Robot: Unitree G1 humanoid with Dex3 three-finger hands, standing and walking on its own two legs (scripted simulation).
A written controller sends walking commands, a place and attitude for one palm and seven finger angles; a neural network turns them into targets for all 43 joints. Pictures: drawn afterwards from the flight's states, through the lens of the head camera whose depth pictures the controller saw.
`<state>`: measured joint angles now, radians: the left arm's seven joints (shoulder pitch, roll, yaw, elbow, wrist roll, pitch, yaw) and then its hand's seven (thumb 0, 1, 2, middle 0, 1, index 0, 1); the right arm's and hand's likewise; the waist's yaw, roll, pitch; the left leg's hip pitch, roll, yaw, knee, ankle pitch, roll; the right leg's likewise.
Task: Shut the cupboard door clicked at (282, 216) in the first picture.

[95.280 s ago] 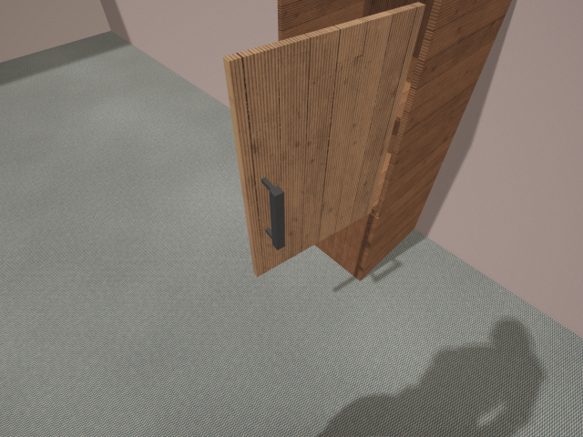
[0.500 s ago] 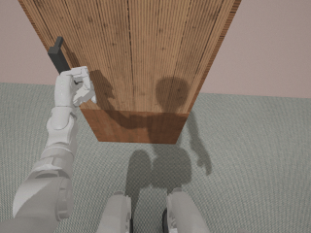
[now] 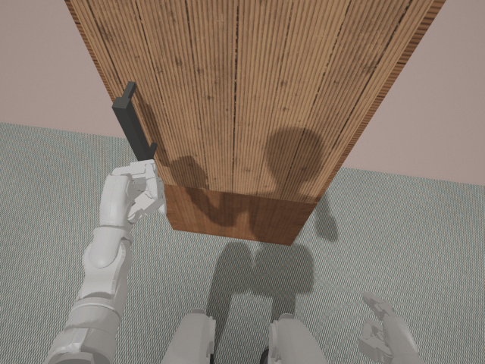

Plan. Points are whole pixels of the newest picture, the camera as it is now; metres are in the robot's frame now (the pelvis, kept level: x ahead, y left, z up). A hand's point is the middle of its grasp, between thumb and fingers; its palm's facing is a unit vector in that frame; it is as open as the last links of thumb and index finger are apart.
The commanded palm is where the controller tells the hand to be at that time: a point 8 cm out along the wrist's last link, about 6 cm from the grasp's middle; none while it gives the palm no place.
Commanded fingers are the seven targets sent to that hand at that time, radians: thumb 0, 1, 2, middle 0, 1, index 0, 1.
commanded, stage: draw the hand back to the body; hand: left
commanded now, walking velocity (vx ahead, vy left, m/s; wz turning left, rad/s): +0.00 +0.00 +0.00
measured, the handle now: (140, 130) +0.50 +0.21 +0.03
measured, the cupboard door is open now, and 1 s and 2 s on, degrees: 0 0 0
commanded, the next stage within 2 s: step back with the hand held close in 1.52 s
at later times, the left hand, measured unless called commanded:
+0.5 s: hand (90, 213) +0.28 +0.19 +0.15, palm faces +0.03 -0.99 -0.14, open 3.1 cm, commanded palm +0.25 +0.25 +0.16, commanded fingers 0.00 0.90 0.90 -1.05 -1.23 -1.05 -1.23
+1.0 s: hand out of the picture +0.24 +0.26 +0.25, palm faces +0.40 -0.84 -0.37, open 5.0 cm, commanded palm +0.19 +0.30 +0.27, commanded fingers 0.00 0.90 0.90 -0.37 -0.48 -0.37 -0.48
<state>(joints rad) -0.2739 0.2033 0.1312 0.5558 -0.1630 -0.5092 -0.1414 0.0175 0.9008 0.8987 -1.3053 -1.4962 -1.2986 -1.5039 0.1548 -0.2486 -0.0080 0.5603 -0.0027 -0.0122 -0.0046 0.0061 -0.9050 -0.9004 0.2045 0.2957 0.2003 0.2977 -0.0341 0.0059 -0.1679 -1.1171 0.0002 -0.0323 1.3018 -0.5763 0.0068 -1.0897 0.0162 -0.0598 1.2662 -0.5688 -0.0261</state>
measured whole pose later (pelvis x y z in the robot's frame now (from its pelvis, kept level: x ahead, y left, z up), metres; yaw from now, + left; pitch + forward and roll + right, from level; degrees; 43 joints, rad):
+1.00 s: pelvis +0.04 +0.01 +0.11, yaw +0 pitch -1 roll +0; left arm 0.41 0.34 0.25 -0.31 -0.07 -0.02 0.11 0.02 0.90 0.90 -0.63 -0.76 -0.63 -0.77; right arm 0.21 -0.22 0.06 0.57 0.02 -0.08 -0.08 0.01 -0.90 -0.90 0.21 0.30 0.20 0.30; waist 0.05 0.07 -0.05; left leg -0.21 -0.02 0.00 0.55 -0.33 0.03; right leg -0.19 0.00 -0.02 0.53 -0.32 0.00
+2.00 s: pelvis +0.01 +0.02 +0.12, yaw -1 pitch +1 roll +0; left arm 0.54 0.42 0.40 -0.44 -0.06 -0.14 0.12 0.02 0.89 0.90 -0.22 -0.30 -0.21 -0.31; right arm 0.18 -0.25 -0.01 0.56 0.02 0.02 -0.08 0.01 -0.90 -0.90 0.20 0.30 0.20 0.30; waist 0.00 0.05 -0.01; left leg -0.25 -0.02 0.03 0.49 -0.25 0.04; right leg -0.25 0.00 0.01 0.47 -0.24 0.01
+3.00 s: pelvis -0.20 +0.01 +0.10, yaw -2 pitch +4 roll -5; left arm 0.44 0.43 0.40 -0.55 -0.04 -0.25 0.12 0.02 0.89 0.90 -0.21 -0.30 -0.20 -0.30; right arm 0.08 -0.17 0.01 0.66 -0.02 -0.14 -0.04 0.01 -0.90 -0.90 0.21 0.30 0.20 0.30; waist 0.01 0.04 0.04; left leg -0.58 0.13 0.02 0.43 0.08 0.01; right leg -0.14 0.12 0.01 0.46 -0.37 -0.01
